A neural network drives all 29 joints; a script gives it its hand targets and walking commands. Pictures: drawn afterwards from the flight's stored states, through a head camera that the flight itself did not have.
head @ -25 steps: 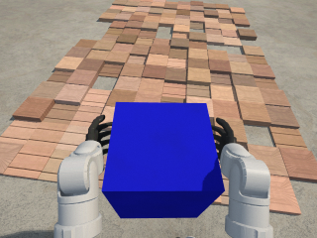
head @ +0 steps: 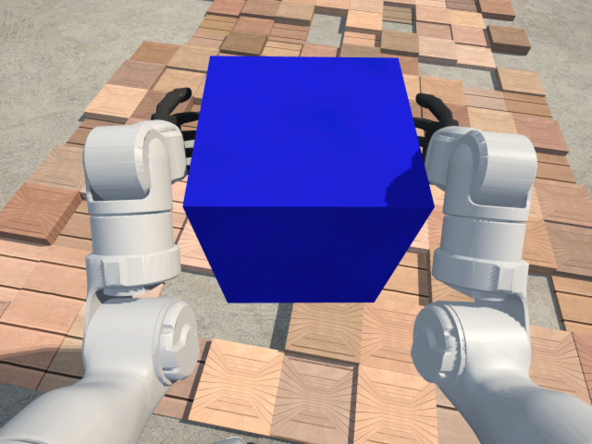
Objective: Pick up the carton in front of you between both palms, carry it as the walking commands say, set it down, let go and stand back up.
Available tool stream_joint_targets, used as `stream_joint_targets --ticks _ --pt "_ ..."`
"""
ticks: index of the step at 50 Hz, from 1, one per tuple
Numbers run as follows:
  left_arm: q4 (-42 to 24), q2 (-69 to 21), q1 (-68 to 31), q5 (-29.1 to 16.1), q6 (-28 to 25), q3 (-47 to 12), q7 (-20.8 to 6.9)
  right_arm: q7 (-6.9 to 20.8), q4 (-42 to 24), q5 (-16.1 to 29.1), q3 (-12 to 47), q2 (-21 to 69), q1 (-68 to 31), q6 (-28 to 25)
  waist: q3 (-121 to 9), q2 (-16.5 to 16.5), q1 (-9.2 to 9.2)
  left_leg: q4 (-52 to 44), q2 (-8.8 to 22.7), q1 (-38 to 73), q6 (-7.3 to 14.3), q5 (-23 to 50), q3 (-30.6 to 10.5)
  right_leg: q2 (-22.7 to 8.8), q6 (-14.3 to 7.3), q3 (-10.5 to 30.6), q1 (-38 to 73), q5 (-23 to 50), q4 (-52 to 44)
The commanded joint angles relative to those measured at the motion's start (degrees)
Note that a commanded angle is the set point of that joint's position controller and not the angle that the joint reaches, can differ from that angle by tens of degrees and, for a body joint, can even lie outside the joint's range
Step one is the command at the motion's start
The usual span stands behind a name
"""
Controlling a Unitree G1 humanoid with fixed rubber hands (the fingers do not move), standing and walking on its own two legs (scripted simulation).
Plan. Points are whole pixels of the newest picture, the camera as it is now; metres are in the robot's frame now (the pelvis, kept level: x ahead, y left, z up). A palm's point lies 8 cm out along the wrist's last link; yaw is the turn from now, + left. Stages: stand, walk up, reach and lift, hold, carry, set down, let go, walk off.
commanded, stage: carry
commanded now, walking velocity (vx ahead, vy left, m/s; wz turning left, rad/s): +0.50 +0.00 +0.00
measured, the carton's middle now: (302, 195) +0.40 +0.01 +0.12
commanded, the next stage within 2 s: none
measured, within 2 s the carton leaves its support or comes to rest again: neither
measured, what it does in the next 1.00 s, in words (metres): walks ahead: right foot 0.05 m higher, then left foot 0.05 m lower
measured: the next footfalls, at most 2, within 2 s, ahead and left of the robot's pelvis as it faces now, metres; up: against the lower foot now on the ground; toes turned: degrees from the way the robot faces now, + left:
right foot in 0.28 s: +0.38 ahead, -0.11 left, +0.05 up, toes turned -4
left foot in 0.64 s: +0.58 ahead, +0.06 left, +0.00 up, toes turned +6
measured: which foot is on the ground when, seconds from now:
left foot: down 0.00-0.32, up 0.34-0.62, down 0.64-1.00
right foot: down 0.00-0.00, up 0.02-0.26, down 0.28-0.66, up 0.68-1.00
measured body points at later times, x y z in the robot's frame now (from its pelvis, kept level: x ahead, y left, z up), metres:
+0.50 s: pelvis +0.34 -0.03 +0.05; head +0.47 -0.01 +0.48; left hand +0.73 +0.17 +0.16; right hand +0.77 -0.13 +0.17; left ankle +0.33 +0.10 -0.62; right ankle +0.33 -0.11 -0.68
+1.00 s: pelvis +0.71 +0.01 +0.01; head +0.74 +0.03 +0.46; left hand +1.11 +0.16 +0.16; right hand +1.10 -0.14 +0.16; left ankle +0.54 +0.06 -0.72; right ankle +0.87 -0.08 -0.67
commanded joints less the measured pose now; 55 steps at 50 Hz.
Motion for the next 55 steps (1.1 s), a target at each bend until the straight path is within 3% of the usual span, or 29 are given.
stream_joint_targets --ticks 1,2,4,6,12,14,15,16,17,18,20,25,28,30,31,32,34,35,36,38,40,45,47,49,51,52,53,54,55 --pt "1.4 -62.76 -41.56 -23.89 0.75 -31.87 -14.28 11.38 3.75 21.09 29.41 55.69 -34.54 -0.6 -36.0 22.08 -6.04 2.81 19.77 62.0 10.62 65.06 -27.41 7.07 0.92 6.08 -33.54 -6.95 36.39" --pt "1.59 -62.72 -40.26 -22.09 0.51 -30.28 -13.97 11.58 3.17 21.4 29.22 57.44 -34.6 -0.94 -39.12 20.32 -8.24 0.58 21.07 64.78 14.0 55.73 -31.33 6.43 -0.01 8.96 -41.18 -7.26 42.11" --pt "-2.6 -64.76 -42.68 -20.81 -0.13 -29.88 -13.36 11.93 -5.38 23.59 30.84 62.39 -40.92 -1.87 -31.82 8.63 -7.9 -3.81 18.41 56.65 9.46 34.78 -27.91 2.8 -0.97 10.86 -45.77 -4.08 39.94" --pt "-5.78 -64.44 -39.36 -18.64 -0.85 -29.79 -12.06 11.97 -12.93 25.91 33.71 65.17 -44.51 -2.32 -29.23 7.78 -6.66 -4.84 16.59 54.08 5.74 31.77 -23.75 1.94 -1.4 8.65 -46.68 -2.8 34.64" --pt "-13.77 -57.19 -29.83 -11.92 -3.32 -34.08 -9.28 12.5 -23.42 28.51 41.56 61.68 -40.31 -3.82 -26.95 12.0 -4.39 -6.38 7.93 34.68 1.91 42.29 -4.37 6.97 -1.84 -1.61 -20.62 14.79 -1.22" --pt "-13.83 -55.15 -27.9 -12.27 -3.44 -35.62 -9.62 12.76 -22.03 28.83 42.92 58.96 -36.93 -3.93 -31.75 13.62 0.27 5.09 7.93 29.15 -0.22 52.44 -1.31 11.23 -3.7 -5.53 -1.31 22.92 -10.4" --pt "-13.29 -54.4 -28.4 -12.36 -3.78 -36.12 -9.98 12.98 -21.46 28.2 43.3 58.67 -36.99 -3.76 -38.09 6.02 3.26 16.82 5.44 22.58 -2.68 46.38 0.1 9.62 -5.5 -3.77 14.77 28.57 -11.13" --pt "-11.58 -54.91 -26.05 -13.03 -4.06 -37.04 -10.42 13.22 -20.55 27.36 43.44 57.54 -37.53 -3.51 -43.28 -4.45 6.55 31.06 4.05 5.18 -4.67 19.14 -6.34 -1.54 -11.81 12.25 35.06 33.04 -9.53" --pt "-10.63 -55.42 -23.2 -14.1 -4.25 -37.77 -10.87 13.62 -19.42 27.46 43.69 57.66 -35.02 -3.1 -46.18 -19.77 7.07 47.88 -4.25 -10.53 -6.62 -21.42 -8.94 -12.9 -18.68 32.63 46.49 46.08 -10.85" --pt "-12.69 -57.07 -23.39 -16.04 -4.17 -39.31 -11.35 13.53 -18.93 26.3 42.87 57.67 -33.54 -3.6 -45.94 -15.58 7.6 55.02 -3.78 -19.7 -4.9 -24.23 -15.48 -12.69 -19.16 35.73 49.21 38.52 -11.94" --pt "-20.11 -61.16 -30.08 -20.33 -4.52 -42.05 -12.0 12.78 -20.07 23.37 40.56 56.37 -33.03 -3.88 -35.49 -5.24 8.03 49.25 -0.59 -27.98 -3.69 -22.11 -13.83 -10.62 -13.31 30.09 43.0 40.62 -11.78" --pt "-29.1 -62.11 -38.82 -29.06 -3.96 -46.88 -13.72 9.54 -19.75 14.43 35.34 49.68 -25.92 -4.56 -31.22 -0.6 5.37 10.0 -3.59 -9.25 -6.6 -15.4 -6.59 -5.01 -9.77 18.63 25.04 30.62 -17.53" --pt "-23.28 -60.12 -36.95 -30.49 -3.51 -46.78 -15.11 8.44 -17.89 11.81 34.47 45.99 -23.87 -4.04 -32.02 -8.12 -0.21 -1.18 -2.56 10.51 -5.81 9.37 -3.08 -3.45 -6.14 9.4 16.19 38.08 -14.47" --pt "-17.38 -59.4 -34.7 -28.75 -3.07 -45.94 -15.25 9.18 -15.26 12.87 35.24 46.2 -23.27 -3.22 -32.51 -4.28 -6.53 -9.37 1.71 25.45 -5.2 22.48 -3.78 -3.19 -5.49 5.97 8.63 40.54 -0.54" --pt "-14.74 -58.76 -33.63 -27.27 -2.83 -45.07 -15.15 10.07 -13.77 14.5 35.86 46.35 -23.1 -2.76 -32.3 2.15 -8.77 -11.8 2.67 34.72 -6.49 23.06 -3.48 -1.19 -5.49 5.33 0.4 35.05 11.0" --pt "-12.19 -57.83 -33.48 -25.51 -2.44 -43.81 -15.03 11.28 -12.3 16.24 36.08 47.28 -24.77 -2.22 -27.85 11.46 -8.78 -12.82 4.54 40.16 -7.74 21.53 -5.12 3.68 -5.22 5.65 -11.15 0.85 23.17" --pt "-4.28 -54.34 -34.08 -23.29 -0.18 -39.77 -13.95 13.07 -4.44 18.97 34.34 46.38 -26.94 -0.44 -27.32 17.68 -2.3 4.22 14.31 51.43 -1.58 54.86 -20.96 5.64 -2.72 9.77 -33.03 -9.09 38.12" --pt "-2.93 -53.57 -33.91 -21.69 0.78 -36.94 -13.23 13.7 -2.45 20.82 33.87 46.79 -30.59 -0.11 -31.32 18.73 -4.18 -2.74 19.26 49.79 7.31 34.18 -30.67 6.52 -1.5 8.83 -36.95 -5.0 44.14" --pt "-3.17 -53.96 -36.0 -20.59 1.26 -35.48 -12.75 14.32 -1.91 23.29 33.98 49.8 -33.23 0.19 -28.81 14.04 -3.43 -7.1 19.26 44.72 8.66 19.95 -33.66 4.17 -0.81 8.37 -39.69 -4.82 46.46" --pt "-1.68 -56.27 -37.86 -19.47 1.45 -32.88 -12.16 15.23 -3.02 27.18 33.95 55.45 -40.26 0.74 -24.73 5.15 -2.81 -8.35 17.19 37.44 6.82 23.45 -29.79 1.88 -0.07 8.29 -39.8 -2.25 41.24" --pt "1.35 -58.77 -36.87 -18.34 1.07 -30.87 -11.87 15.65 -2.35 29.43 33.95 59.6 -44.02 0.63 -23.11 4.59 -2.78 -9.37 15.21 34.82 4.06 27.14 -24.59 1.5 -0.48 6.33 -38.97 -0.46 36.18" --pt "3.48 -64.04 -35.77 -18.8 -0.48 -30.06 -11.2 15.2 -1.13 28.98 31.62 64.14 -42.93 -1.37 -22.69 8.01 -4.15 -7.43 9.32 38.59 2.97 40.62 -13.57 3.11 -1.55 1.78 -40.91 10.53 24.28" --pt "4.66 -64.98 -33.59 -18.46 -0.93 -29.7 -11.28 14.76 0.36 27.55 31.0 64.43 -39.61 -2.03 -20.83 6.67 -4.36 -8.25 6.75 36.24 3.4 39.13 -10.04 4.58 -1.4 -0.24 -34.96 16.59 7.25" --pt "4.44 -66.1 -33.19 -18.62 -1.64 -30.38 -11.61 14.48 0.04 26.64 31.47 64.86 -37.92 -2.95 -21.85 9.53 -3.8 -6.64 6.35 33.45 1.72 52.82 -6.69 8.64 -2.54 -5.28 -21.23 23.8 -6.65" --pt "1.59 -66.69 -35.19 -19.86 -2.52 -31.87 -11.99 14.13 -2.97 26.6 32.66 65.09 -38.8 -3.9 -27.47 13.34 1.03 4.83 7.95 31.02 -0.47 61.74 -4.5 10.31 -3.54 -5.93 -2.77 25.23 -12.65" --pt "-1.23 -66.32 -38.3 -19.9 -3.4 -32.76 -12.02 13.9 -5.03 26.69 33.57 66.07 -41.06 -4.0 -35.17 6.07 3.05 19.05 6.24 18.94 -5.05 57.56 -4.45 6.3 -8.01 -0.03 17.37 26.75 -9.85" --pt "-2.02 -66.1 -35.54 -20.79 -3.97 -33.41 -12.13 13.52 -7.67 26.85 34.26 65.14 -41.24 -4.13 -43.12 -8.25 5.65 43.83 0.28 -2.36 -9.24 21.27 -7.51 -10.48 -17.88 24.86 37.57 31.74 -10.65" --pt "-0.7 -67.29 -30.24 -20.75 -4.29 -33.92 -12.18 12.97 -8.62 25.81 34.89 63.48 -38.79 -4.04 -43.13 -19.97 8.33 57.14 -7.41 -16.19 -10.13 -21.13 -9.31 -13.22 -21.26 33.62 44.05 43.32 -15.37" --pt "-1.95 -68.37 -27.8 -22.34 -4.43 -34.37 -12.61 12.48 -7.71 24.95 34.81 62.18 -36.51 -4.51 -32.29 -4.64 6.5 48.89 -4.21 -11.77 -6.01 -20.02 -9.23 -6.99 -13.73 22.81 30.21 55.57 -13.6"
